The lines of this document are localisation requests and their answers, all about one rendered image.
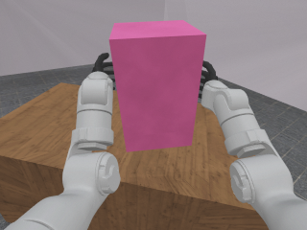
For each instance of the robot left upper arm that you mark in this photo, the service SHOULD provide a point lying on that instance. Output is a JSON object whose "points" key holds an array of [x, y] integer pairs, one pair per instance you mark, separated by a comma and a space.
{"points": [[88, 178]]}

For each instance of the robot right upper arm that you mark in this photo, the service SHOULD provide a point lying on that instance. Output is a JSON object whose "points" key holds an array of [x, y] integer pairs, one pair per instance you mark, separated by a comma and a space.
{"points": [[264, 182]]}

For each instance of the right robot forearm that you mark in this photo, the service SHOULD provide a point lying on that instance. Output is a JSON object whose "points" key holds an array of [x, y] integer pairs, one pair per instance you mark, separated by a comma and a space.
{"points": [[243, 136]]}

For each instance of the pedestal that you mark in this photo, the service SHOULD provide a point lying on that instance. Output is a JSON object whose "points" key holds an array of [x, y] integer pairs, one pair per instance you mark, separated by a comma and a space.
{"points": [[179, 188]]}

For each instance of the left robot forearm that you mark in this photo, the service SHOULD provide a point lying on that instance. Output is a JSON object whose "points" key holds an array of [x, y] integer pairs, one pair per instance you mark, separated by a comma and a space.
{"points": [[94, 116]]}

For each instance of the carton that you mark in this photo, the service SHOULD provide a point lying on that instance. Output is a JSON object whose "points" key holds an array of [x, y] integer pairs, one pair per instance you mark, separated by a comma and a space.
{"points": [[157, 69]]}

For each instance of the left robot hand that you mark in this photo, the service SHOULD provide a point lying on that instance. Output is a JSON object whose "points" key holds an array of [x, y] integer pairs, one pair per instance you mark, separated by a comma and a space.
{"points": [[100, 65]]}

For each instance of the right robot hand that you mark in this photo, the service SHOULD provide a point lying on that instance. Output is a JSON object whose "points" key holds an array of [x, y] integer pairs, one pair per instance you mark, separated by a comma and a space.
{"points": [[209, 76]]}

